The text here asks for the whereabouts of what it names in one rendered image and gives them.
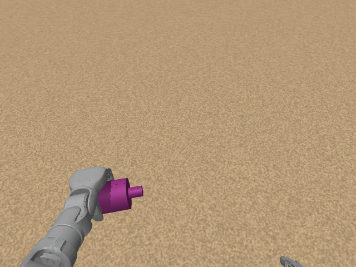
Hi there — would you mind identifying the left robot hand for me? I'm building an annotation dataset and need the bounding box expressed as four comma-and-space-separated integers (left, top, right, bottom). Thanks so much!
69, 166, 114, 221

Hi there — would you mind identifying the bottle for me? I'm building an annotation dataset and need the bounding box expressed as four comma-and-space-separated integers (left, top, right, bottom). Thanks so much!
98, 178, 144, 214

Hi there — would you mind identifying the left robot arm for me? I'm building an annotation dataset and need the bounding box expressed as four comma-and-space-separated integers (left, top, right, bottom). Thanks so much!
19, 186, 98, 267

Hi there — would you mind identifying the right robot hand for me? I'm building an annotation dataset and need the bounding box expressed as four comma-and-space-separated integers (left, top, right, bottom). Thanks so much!
280, 256, 303, 267

